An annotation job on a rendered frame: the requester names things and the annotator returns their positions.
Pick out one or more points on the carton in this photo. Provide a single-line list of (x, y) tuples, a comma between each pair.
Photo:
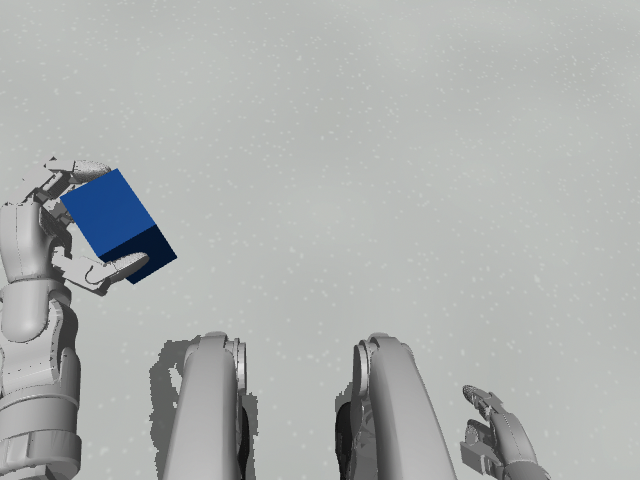
[(116, 224)]

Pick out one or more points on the right robot foot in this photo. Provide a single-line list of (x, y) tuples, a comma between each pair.
[(343, 439)]

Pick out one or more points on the left robot arm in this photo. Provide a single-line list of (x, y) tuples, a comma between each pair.
[(39, 382)]

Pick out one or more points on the left robot hand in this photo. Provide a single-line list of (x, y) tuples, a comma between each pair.
[(34, 242)]

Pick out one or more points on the right robot arm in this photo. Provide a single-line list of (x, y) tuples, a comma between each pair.
[(524, 470)]

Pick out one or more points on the right robot hand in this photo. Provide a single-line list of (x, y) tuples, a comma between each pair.
[(490, 450)]

